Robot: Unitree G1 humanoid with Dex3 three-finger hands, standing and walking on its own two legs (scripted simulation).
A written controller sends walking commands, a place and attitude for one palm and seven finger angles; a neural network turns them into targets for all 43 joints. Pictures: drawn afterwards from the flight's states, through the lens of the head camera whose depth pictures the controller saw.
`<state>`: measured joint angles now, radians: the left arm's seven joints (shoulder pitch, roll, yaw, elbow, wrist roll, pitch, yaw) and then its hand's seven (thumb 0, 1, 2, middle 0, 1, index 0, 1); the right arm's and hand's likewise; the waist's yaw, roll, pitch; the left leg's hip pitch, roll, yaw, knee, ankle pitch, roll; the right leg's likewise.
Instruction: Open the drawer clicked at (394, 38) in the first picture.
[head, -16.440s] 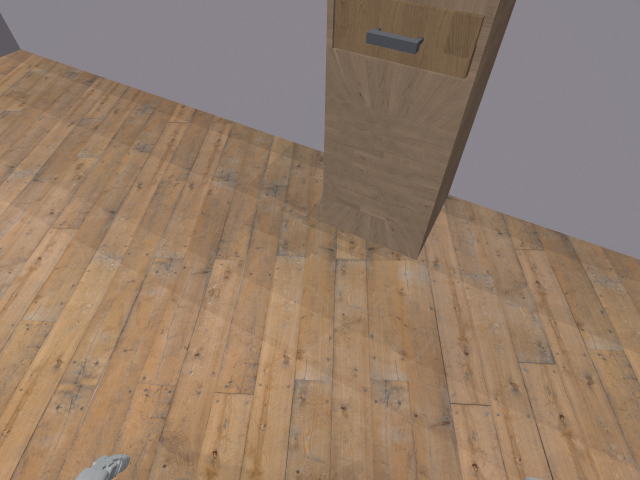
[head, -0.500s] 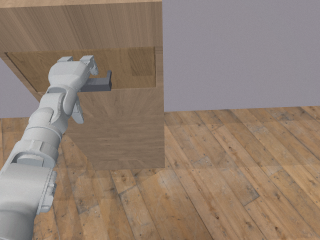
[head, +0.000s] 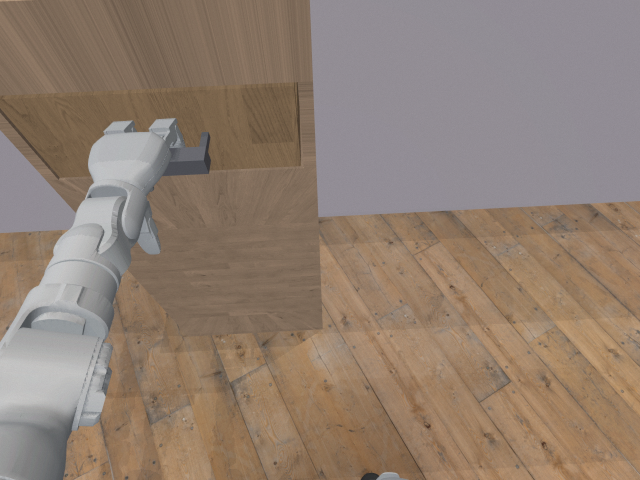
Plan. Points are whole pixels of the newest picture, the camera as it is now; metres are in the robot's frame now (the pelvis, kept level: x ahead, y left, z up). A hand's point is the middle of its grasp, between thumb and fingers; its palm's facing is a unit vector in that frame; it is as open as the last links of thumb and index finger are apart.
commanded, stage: lower the fingers behind the handle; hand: left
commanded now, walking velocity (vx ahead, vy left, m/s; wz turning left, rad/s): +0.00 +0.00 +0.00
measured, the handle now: (160, 151) +0.54 +0.22 +0.08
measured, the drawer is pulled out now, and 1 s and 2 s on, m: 0.00 0.00 0.04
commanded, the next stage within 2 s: close the thumb around the handle in 0.44 s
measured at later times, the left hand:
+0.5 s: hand (155, 189) +0.48 +0.22 +0.06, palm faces -0.05 -0.01 -1.00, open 13.8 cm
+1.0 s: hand (157, 186) +0.49 +0.22 +0.06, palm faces -0.05 -0.02 -1.00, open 8.2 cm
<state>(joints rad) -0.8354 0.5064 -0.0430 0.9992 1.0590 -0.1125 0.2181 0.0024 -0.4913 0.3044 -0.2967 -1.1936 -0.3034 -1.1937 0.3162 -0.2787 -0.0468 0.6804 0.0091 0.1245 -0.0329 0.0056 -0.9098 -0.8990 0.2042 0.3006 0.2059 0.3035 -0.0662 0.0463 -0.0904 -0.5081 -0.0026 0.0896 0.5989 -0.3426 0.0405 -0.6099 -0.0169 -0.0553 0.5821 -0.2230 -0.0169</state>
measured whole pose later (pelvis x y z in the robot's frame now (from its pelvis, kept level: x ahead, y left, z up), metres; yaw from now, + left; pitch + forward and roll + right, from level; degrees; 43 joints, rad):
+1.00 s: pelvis +0.01 +0.01 +0.00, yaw +0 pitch +16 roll -1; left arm -0.86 0.49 -0.05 1.03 1.07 -0.10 0.23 0.00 0.31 0.65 -0.37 -1.29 -0.38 -1.29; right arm 0.33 -0.27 -0.05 0.69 0.00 0.11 -0.03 0.00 -0.91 -0.90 0.20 0.30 0.21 0.30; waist -0.08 0.05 -0.10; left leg -0.55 0.00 0.08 0.64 -0.37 0.05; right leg -0.65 -0.02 -0.06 0.60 -0.24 -0.01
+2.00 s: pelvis +0.01 -0.01 +0.00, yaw +1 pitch +12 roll +0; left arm -0.67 0.44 -0.08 0.84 1.06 -0.09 0.23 0.00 0.65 0.78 -0.37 -1.35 -0.39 -1.35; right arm 0.22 -0.27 -0.05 0.66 0.01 0.11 -0.03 0.01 -0.91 -0.90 0.20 0.30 0.21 0.30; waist -0.02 0.06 -0.09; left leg -0.44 -0.01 0.07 0.58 -0.35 0.03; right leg -0.55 -0.02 -0.07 0.58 -0.25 -0.02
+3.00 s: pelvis +0.01 -0.01 +0.01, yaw +0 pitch +4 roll +0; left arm 0.19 0.39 -0.09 -0.06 1.00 -0.01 0.19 0.05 0.65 0.76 -0.30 -1.35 -0.42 -1.35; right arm 0.07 -0.23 0.00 0.59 -0.01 0.09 0.00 0.01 -0.91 -0.90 0.20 0.30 0.21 0.30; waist 0.10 0.08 -0.04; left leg -0.22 0.00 0.08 0.48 -0.33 0.02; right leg -0.34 0.00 -0.05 0.52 -0.24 -0.03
